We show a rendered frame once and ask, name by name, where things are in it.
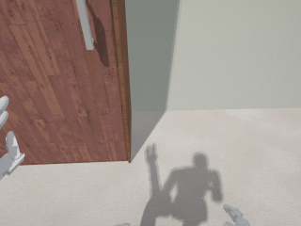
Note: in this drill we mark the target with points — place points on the wardrobe door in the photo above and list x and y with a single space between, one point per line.
63 100

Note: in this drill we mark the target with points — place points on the handle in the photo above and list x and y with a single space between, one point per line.
82 10

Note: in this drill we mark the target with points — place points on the robot left hand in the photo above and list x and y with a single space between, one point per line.
13 158

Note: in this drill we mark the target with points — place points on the robot right hand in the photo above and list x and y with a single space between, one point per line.
236 216

